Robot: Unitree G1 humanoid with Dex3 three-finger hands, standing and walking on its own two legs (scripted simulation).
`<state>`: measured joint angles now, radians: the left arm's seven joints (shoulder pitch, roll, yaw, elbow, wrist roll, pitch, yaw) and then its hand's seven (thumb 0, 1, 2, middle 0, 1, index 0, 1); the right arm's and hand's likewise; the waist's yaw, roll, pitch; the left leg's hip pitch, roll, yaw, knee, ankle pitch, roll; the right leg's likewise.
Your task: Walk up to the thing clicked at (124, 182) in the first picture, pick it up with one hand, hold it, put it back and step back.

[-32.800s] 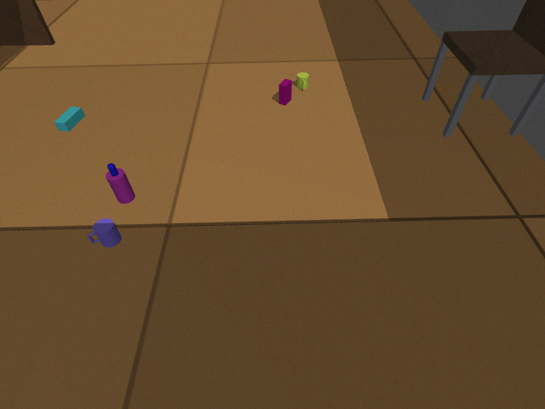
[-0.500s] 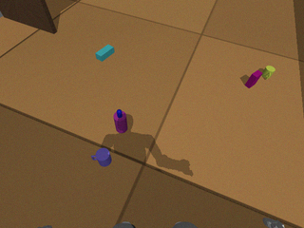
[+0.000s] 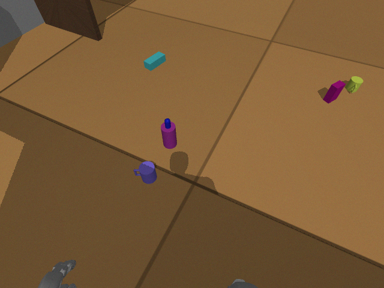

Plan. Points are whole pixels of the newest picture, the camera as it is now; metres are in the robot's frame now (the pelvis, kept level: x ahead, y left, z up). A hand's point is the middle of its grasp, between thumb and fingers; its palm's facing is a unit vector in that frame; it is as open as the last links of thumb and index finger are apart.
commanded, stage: step back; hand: left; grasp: from the side
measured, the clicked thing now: (168, 132) +1.01 +0.21 -0.64
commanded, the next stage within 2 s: stand in 0.94 s
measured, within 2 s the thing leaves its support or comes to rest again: neither
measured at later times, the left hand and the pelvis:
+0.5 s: hand out of the picture +0.02 +0.27 -0.14, palm faces +0.01 -0.93 -0.38, open 7.4 cm; pelvis -0.03 +0.00 +0.01, yaw +1 degrees
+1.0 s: hand out of the picture +0.14 +0.25 -0.13, palm faces -0.02 -0.94 -0.35, open 7.4 cm; pelvis +0.02 +0.00 +0.02, yaw +0 degrees
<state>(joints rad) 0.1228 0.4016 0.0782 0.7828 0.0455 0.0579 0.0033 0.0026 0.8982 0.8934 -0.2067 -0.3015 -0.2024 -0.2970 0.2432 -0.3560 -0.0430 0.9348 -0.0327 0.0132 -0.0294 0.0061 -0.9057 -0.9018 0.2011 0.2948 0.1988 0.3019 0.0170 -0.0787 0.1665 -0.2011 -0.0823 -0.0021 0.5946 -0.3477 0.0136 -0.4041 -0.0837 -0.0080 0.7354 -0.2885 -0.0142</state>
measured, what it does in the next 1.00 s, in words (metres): stands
